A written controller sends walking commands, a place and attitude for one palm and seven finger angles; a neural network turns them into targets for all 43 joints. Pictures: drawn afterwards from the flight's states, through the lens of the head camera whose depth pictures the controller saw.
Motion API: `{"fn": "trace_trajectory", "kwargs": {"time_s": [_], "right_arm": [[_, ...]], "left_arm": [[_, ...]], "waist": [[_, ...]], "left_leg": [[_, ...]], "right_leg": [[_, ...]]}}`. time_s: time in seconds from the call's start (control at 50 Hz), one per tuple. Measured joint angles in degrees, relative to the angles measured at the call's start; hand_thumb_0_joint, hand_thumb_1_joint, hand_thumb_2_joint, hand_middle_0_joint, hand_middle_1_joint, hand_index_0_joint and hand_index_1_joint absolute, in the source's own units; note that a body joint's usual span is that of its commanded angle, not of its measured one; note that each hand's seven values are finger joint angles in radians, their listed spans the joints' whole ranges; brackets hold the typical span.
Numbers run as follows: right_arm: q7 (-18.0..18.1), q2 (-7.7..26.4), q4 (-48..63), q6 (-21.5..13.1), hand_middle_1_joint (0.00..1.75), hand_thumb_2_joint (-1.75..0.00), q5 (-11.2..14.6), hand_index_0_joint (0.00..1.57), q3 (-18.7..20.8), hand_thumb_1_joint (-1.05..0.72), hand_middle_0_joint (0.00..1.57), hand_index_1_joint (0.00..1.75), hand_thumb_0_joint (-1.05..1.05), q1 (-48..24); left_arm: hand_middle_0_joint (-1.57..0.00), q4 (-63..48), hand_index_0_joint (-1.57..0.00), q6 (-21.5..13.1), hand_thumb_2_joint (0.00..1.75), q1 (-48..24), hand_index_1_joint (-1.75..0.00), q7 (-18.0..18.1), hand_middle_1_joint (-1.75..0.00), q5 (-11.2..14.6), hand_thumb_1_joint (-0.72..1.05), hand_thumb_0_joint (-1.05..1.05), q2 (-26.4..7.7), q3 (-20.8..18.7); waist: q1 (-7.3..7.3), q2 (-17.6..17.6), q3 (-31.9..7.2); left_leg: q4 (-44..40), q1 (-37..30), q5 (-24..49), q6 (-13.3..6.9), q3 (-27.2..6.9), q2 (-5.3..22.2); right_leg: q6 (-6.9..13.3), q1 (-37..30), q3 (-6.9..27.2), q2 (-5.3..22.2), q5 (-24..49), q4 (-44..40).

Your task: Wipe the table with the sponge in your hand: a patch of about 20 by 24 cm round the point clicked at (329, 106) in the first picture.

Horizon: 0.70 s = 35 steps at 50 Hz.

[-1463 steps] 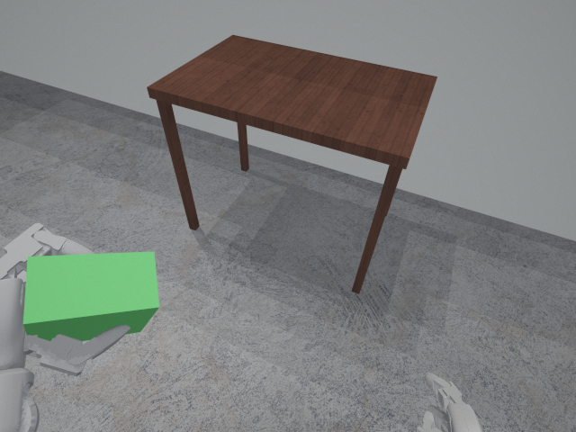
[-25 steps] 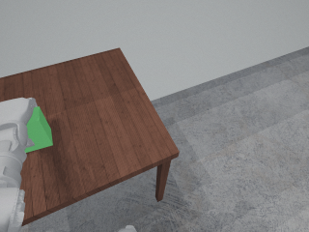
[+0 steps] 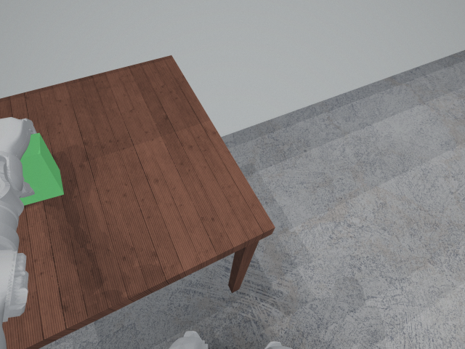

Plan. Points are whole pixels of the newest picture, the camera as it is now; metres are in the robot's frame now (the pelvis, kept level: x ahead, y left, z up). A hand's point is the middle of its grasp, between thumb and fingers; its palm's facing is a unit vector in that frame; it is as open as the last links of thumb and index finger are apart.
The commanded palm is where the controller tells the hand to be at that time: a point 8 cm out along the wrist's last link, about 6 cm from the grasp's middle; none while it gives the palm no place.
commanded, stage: slide across to the middle lane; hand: left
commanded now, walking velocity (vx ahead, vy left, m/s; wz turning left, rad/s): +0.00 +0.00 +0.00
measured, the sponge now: (21, 179) +0.40 +0.39 +0.00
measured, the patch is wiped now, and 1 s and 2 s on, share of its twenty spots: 0.40 0.45 0.50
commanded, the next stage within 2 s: wipe back along the middle lane in 0.60 s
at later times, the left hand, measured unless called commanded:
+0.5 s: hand (39, 153) +0.43 +0.35 +0.04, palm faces -0.14 -0.02 -0.99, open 10.1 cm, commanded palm +0.42 +0.32 +0.09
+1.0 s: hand (62, 158) +0.43 +0.31 +0.04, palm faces -0.11 -0.01 -0.99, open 10.1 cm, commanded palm +0.40 +0.29 +0.07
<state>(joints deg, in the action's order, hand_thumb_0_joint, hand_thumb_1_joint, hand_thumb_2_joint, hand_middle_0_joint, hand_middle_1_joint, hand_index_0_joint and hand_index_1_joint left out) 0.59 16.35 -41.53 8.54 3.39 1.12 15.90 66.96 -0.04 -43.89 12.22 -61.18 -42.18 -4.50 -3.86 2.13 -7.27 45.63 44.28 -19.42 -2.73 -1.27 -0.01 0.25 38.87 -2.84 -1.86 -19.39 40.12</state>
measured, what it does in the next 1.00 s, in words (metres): stands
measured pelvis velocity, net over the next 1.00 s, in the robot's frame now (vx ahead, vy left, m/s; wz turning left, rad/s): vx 0.03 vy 0.00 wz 0.01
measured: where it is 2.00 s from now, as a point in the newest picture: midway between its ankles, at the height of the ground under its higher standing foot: outside the picture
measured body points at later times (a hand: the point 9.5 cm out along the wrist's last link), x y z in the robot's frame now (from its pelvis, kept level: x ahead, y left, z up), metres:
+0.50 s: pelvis +0.03 +0.01 +0.02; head +0.10 +0.02 +0.46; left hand +0.44 +0.34 +0.09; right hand +0.11 -0.26 -0.11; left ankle +0.02 +0.09 -0.71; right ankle -0.01 -0.13 -0.71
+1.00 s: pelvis +0.03 +0.00 +0.02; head +0.09 +0.00 +0.47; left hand +0.43 +0.30 +0.09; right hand +0.11 -0.28 -0.11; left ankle +0.02 +0.09 -0.71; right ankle -0.01 -0.13 -0.71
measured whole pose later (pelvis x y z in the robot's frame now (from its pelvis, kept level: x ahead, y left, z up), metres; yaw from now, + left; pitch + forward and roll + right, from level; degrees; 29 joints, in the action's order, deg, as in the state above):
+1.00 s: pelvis +0.03 +0.00 +0.02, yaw +0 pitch +13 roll -2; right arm -1.0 15.8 -43.0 11.7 3.5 2.4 13.3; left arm 55.9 10.5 -34.9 16.2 -57.4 -28.5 2.6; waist -2.1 2.5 -7.4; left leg 36.7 31.2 -18.6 -2.4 -0.5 -0.6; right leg 0.4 26.4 -1.8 -1.3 -18.7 31.9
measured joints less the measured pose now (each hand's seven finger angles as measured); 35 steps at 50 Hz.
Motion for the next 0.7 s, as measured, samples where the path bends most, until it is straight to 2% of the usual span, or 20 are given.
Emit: {"fn": "trace_trajectory", "kwargs": {"time_s": [0.12,0.2,0.26,0.38,0.5,0.7], "right_arm": [[-0.15,-0.21,0.02,0.34,0.30,-0.90,-0.24,0.20,0.69,-0.90,0.21,0.30,0.00,0.79],[-0.26,-0.51,-1.13,0.74,0.30,-0.90,-0.16,0.20,1.21,-0.90,0.21,0.30,0.00,0.99],[-0.49,-0.80,-1.88,1.17,0.30,-0.90,-0.02,0.20,1.30,-0.90,0.21,0.30,0.00,0.61],[-0.80,-1.29,-1.90,1.41,0.30,-0.90,0.05,0.20,0.91,-0.90,0.21,0.30,0.00,-1.17],[-1.00,-1.47,-1.07,1.46,0.30,-0.90,-0.14,0.20,1.04,-0.90,0.21,0.30,0.00,-2.71],[-1.36,-1.23,-1.61,2.10,0.30,-0.90,-0.46,0.20,1.58,-0.90,0.21,0.30,0.00,-3.94]], "left_arm": [[-0.73,-2.94,-0.75,0.94,1.04,0.86,-1.33,-0.47,-1.33,0.35,-0.51,0.01,0.54,1.92],[-0.73,-5.83,-0.75,1.88,1.04,2.72,-1.33,0.55,-1.33,2.50,-0.51,0.01,2.76,2.82],[-0.73,-7.22,-0.75,3.27,1.04,4.03,-1.33,1.30,-1.33,3.05,-0.51,0.01,4.76,3.55],[-0.72,-7.38,-0.75,5.83,1.04,4.60,-1.33,1.39,-1.33,2.86,-0.51,0.00,7.40,4.96],[-0.72,-8.41,-0.75,6.31,1.04,5.14,-1.33,0.91,-1.33,3.10,-0.51,0.00,9.04,5.75],[-0.72,-9.18,-0.74,8.12,1.04,4.72,-1.33,2.04,-1.33,3.06,-0.51,0.00,11.98,7.68]], "waist": [[0.29,0.11,0.13],[0.95,0.16,0.15],[1.19,0.12,0.01],[1.27,0.02,0.12],[1.76,0.11,0.26],[2.42,0.07,0.27]], "left_leg": [[-0.50,-0.72,-0.31,-0.23,0.14,-0.08],[-1.67,-2.84,-0.45,-0.42,0.23,-0.35],[-2.83,-4.82,-0.46,-0.54,0.28,-0.59],[-4.93,-7.99,-0.25,-0.70,0.37,-1.06],[-6.35,-9.80,-0.05,-0.67,0.45,-1.22],[-7.37,-10.79,0.27,-0.24,0.02,-1.31]], "right_leg": [[-0.18,-0.97,0.18,0.06,0.04,-1.11],[-0.32,-3.23,0.30,0.28,0.06,-2.57],[-0.35,-5.28,0.38,0.50,0.11,-3.84],[-0.36,-8.38,0.49,0.93,0.21,-5.75],[-0.42,-10.13,0.61,1.08,0.39,-7.06],[-0.30,-11.04,0.23,1.14,0.34,-7.64]]}}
